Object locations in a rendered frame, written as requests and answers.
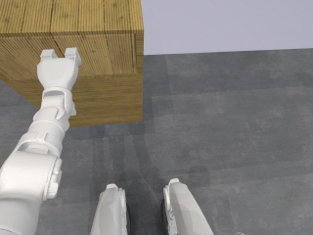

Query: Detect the left robot shin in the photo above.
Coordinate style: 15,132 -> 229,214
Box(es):
99,183 -> 128,235

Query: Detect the drawer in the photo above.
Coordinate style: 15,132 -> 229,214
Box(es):
0,33 -> 136,79

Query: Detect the cabinet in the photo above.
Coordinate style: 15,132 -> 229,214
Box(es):
0,0 -> 144,127

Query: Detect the right robot thigh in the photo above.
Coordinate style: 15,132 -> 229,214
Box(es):
163,182 -> 214,235

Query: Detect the left robot hand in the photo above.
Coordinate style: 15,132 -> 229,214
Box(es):
37,47 -> 82,116

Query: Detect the robot left forearm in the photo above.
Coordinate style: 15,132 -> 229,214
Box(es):
0,86 -> 72,187

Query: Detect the left robot upper arm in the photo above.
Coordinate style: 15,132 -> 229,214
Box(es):
0,151 -> 63,235

